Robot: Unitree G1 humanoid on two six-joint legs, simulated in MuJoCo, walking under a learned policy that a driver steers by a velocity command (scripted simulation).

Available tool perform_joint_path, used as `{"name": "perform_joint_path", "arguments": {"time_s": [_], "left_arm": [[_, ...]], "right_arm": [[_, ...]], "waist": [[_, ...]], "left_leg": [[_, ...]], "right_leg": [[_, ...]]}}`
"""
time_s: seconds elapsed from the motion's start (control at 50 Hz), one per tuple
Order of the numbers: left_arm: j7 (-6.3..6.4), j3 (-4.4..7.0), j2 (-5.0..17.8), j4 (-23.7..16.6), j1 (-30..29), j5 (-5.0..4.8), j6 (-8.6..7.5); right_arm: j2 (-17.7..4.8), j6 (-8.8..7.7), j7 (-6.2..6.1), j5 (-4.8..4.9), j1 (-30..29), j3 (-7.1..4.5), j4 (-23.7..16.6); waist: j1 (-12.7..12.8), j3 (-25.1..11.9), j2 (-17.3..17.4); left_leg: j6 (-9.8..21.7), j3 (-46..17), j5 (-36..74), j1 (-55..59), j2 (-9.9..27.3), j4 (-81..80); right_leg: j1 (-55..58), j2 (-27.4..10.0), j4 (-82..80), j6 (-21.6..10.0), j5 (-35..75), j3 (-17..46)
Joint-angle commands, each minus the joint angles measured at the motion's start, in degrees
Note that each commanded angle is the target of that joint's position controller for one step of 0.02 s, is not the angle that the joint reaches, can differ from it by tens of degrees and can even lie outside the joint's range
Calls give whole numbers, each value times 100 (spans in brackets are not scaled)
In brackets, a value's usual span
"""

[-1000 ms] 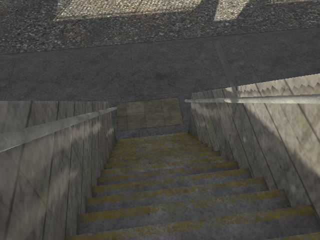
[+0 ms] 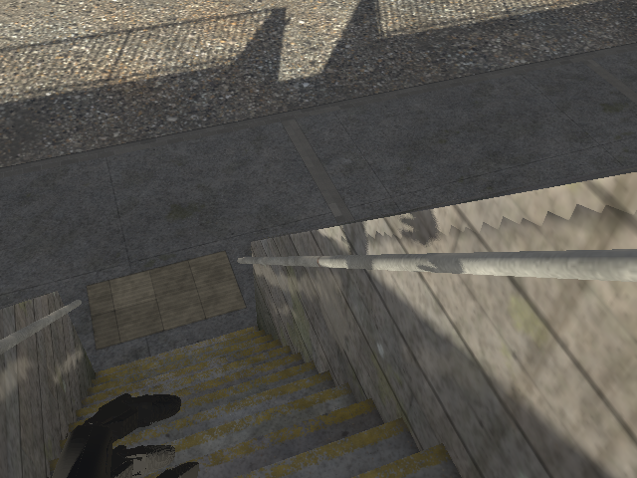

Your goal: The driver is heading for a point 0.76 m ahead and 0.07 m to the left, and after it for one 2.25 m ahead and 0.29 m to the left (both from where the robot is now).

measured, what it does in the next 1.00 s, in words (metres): goes down, turning left: right foot 0.22 m lower, then left foot 0.26 m lower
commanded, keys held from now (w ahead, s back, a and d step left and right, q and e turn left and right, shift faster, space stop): w+q+shift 0.46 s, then w+e+shift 0.54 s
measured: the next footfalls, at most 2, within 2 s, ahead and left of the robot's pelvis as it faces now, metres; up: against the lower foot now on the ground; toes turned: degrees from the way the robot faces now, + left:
right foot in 0.12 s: +0.15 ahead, -0.20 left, -0.22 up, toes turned +11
left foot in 0.58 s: +0.33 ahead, +0.12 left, -0.48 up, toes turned +38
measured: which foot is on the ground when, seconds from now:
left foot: down 0.00-0.08, up 0.10-0.56, down 0.58-1.00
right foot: up 0.00-0.10, down 0.12-0.58, up 0.60-1.00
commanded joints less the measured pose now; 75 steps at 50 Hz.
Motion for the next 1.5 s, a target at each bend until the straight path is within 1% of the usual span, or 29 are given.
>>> {"name": "perform_joint_path", "arguments": {"time_s": [0.02,0.08,0.1,0.14,0.16,0.18,0.22,0.26,0.32,0.4,0.52,0.56,0.6,0.62,0.64,0.72,0.76,0.92,0.96,1.02,1.06,1.08,1.12,1.2,1.3,1.36,1.42,1.46,1.5], "left_arm": [[-90,97,64,-350,-18,-241,7],[137,307,536,572,3006,-125,243],[81,322,620,546,2963,51,248],[12,101,577,605,2602,212,185],[-72,129,617,591,2641,144,56],[-3,431,1377,614,2309,-36,-99],[-97,84,462,514,1979,55,-319],[114,-201,-113,426,1503,97,-378],[190,-148,429,667,2015,-137,-484],[242,-100,707,620,2495,100,-263],[318,41,1081,1085,2428,391,22],[305,66,913,1350,2772,233,40],[412,90,600,1302,2284,190,168],[370,-44,141,903,2957,16,111],[434,-140,226,626,2552,65,13],[438,-193,-88,474,1915,144,296],[449,-132,-91,557,1861,301,483],[145,113,142,-117,634,-15,514],[189,159,289,263,1785,4,684],[-36,343,788,1195,3914,47,409],[-66,24,1054,1480,3417,-302,376],[74,157,1169,1650,4023,-556,379],[281,197,1266,1411,3348,-29,428],[315,-173,292,792,2102,-88,131],[350,110,888,948,2874,-127,116],[311,-82,291,720,2141,-185,187],[194,-91,312,925,2212,16,245],[244,-31,619,739,1361,236,282],[200,-54,484,641,953,227,363]], "right_arm": [[-661,11,-68,-114,358,-154,144],[-582,-55,45,62,-950,-202,-29],[-609,82,-90,55,-853,-282,-142],[-34,72,98,240,-306,-153,-559],[23,26,67,346,163,-111,-576],[-29,42,51,54,-214,-57,-748],[-523,91,37,-133,-1749,-209,-955],[-66,149,162,-68,-1663,-40,-1122],[163,161,266,-198,-1131,-19,-663],[-69,-31,280,-93,-2313,-90,-788],[-680,143,315,281,-2523,-296,-649],[-1044,148,317,51,-656,-498,155],[-962,80,419,74,648,-548,828],[-1118,-50,424,23,291,-370,556],[-1268,-127,354,145,301,-474,560],[-147,-420,266,22,-2004,69,-58],[-783,-538,308,125,-1866,3,-83],[-744,-543,125,45,-1105,-127,185],[-1314,-437,78,-110,-1766,-363,97],[-799,-67,24,-177,-1684,-392,218],[350,81,-131,-177,-2029,-130,-613],[161,36,-66,-409,-2149,-77,-1089],[23,-87,-77,-224,-2254,24,-1012],[92,-86,-84,-223,-2409,131,-769],[-573,-259,-56,-251,-2714,-163,-630],[20,-252,173,-65,-3239,-5,-1147],[23,-246,192,51,-2464,-89,-954],[-545,-218,132,41,-1118,-308,-667],[-838,-139,80,280,802,-511,-138]], "waist": [[214,46,293],[2079,-940,920],[2261,-47,-123],[1359,-381,-1538],[1115,-709,-1833],[1176,-987,-2705],[1307,450,-812],[633,613,-369],[604,82,-557],[967,238,79],[1475,815,-916],[996,182,31],[262,527,2287],[1128,-389,2005],[801,-1052,1213],[2041,240,442],[1927,7,1104],[1381,354,845],[2101,11,1567],[3055,-175,-329],[1902,1072,-2959],[1960,166,-2603],[1802,-69,-1715],[1074,-272,337],[1440,-442,-806],[1620,-17,-172],[1915,415,-1069],[1198,125,-1577],[220,-32,-368]], "left_leg": [[759,-1179,2737,-582,395,-1135],[469,-264,3124,-2107,107,2469],[265,601,546,-2731,-364,3965],[276,871,-48,-5282,26,4923],[238,1269,719,-5697,589,4466],[50,1425,1581,-5750,1139,4896],[-61,832,3613,-6009,1155,3547],[-391,1126,6618,-4555,1055,767],[-259,1544,7785,-3839,919,1003],[49,1666,9897,-3500,1019,-1315],[32,1795,8192,-1908,2190,-3624],[-22,2634,7168,927,1453,-3997],[399,2319,8066,2465,1633,-3916],[548,1264,11448,3271,2686,-1658],[979,430,8582,3164,3535,-2380],[276,1123,2786,-2508,3988,-3550],[267,1072,2503,-3383,3810,-3457],[-269,2245,1477,-2297,3469,-1585],[-300,2157,2456,-1740,3868,-641],[-516,3647,4592,-1293,2689,5039],[-423,3209,-106,-5642,1346,7907],[-587,2764,-639,-6417,1573,6335],[-721,1705,794,-6677,1857,4753],[-1336,1704,5525,-3929,1366,1222],[-961,905,6365,-4526,1273,-344],[-992,1529,8222,-1640,895,-2820],[-706,1574,8421,-989,1189,-3524],[-374,1627,7865,-720,1489,-3589],[-30,2090,6988,827,1570,-5198]], "right_leg": [[2008,-138,-2841,42,785,60],[4954,-884,-2266,-292,2373,153],[4646,-1488,-3976,-613,1801,564],[6106,-1697,194,33,5087,-267],[6005,-2122,413,-208,4408,35],[5005,-2723,-365,-1338,7,1449],[2321,-1913,-387,-930,-1863,476],[-48,-1725,-485,-489,-3148,-214],[544,-1542,135,-285,-2198,-617],[750,-1567,934,-318,-4874,-824],[1491,-2054,1933,-1056,-3843,-688],[834,-1640,4241,-1113,-1811,-1406],[-1708,25,9009,-1098,-7149,-1875],[-3184,378,8912,-1009,-7970,-502],[-3798,79,7808,-997,-7036,130],[-1707,-239,3966,-459,-2249,31],[-354,22,4509,-237,-1046,-510],[391,-679,416,-506,1813,-809],[721,-1018,635,-902,725,-1051],[2038,-449,-1751,-1538,-2243,-872],[3069,-426,847,-1121,5136,-264],[3840,-455,667,-1329,4437,1086],[2836,-1235,-260,-1995,-1344,2682],[-252,-694,-304,-1947,-3784,2908],[2031,-274,1140,-2359,-2320,3481],[39,609,1295,-1838,-4521,2383],[127,599,1902,-1814,-4312,2054],[557,284,3045,-1934,-3073,1920],[367,647,6233,-1711,-555,460]]}}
